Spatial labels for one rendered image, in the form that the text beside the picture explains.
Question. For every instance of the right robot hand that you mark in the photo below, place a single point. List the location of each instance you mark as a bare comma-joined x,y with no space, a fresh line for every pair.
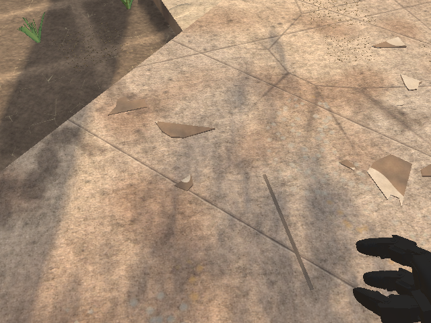
413,304

